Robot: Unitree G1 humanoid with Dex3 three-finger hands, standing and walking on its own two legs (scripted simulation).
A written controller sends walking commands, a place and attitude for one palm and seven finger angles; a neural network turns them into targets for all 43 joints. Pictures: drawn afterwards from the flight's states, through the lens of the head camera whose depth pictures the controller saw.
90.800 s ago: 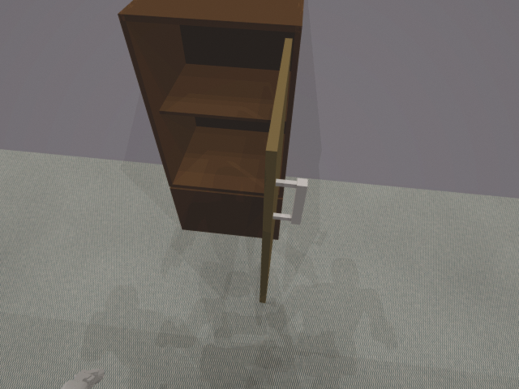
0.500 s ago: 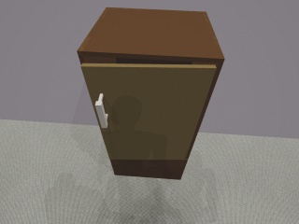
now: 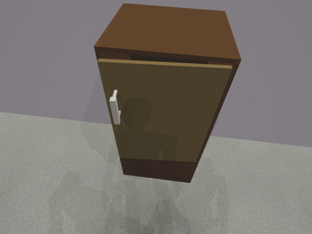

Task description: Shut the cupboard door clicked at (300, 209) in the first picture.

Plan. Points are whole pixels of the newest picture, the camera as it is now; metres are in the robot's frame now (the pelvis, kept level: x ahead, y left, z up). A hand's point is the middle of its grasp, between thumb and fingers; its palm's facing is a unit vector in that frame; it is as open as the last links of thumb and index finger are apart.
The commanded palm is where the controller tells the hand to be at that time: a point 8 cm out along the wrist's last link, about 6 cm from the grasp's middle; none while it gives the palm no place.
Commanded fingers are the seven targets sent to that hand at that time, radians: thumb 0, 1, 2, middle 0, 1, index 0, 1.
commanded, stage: shuffle to correct the standing spot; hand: left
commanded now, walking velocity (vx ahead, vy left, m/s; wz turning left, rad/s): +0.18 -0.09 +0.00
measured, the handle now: (116, 107) +0.52 +0.19 -0.02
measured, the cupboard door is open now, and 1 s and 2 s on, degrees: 4 4 4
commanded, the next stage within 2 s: come to a stop and stand still in 0.30 s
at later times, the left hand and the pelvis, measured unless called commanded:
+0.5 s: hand out of the picture +0.09 +0.13 -0.18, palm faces +0.01 -0.97 -0.25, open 7.3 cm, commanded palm none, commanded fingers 0.00 0.90 0.90 -0.20 -0.30 -0.20 -0.30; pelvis +0.07 -0.07 -0.01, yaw -1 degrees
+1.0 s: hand out of the picture +0.08 +0.16 -0.20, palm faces +0.09 -0.97 -0.22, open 7.3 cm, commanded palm none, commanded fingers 0.00 0.90 0.90 -0.20 -0.30 -0.20 -0.30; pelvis +0.07 -0.04 -0.01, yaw +0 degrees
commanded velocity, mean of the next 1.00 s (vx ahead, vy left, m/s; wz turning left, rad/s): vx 0.01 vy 0.04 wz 0.00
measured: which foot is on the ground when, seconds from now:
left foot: down 0.00-0.48, up 0.50-0.90, down 0.92-1.00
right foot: down 0.00-0.18, up 0.20-0.44, down 0.46-0.92, up 0.94-1.00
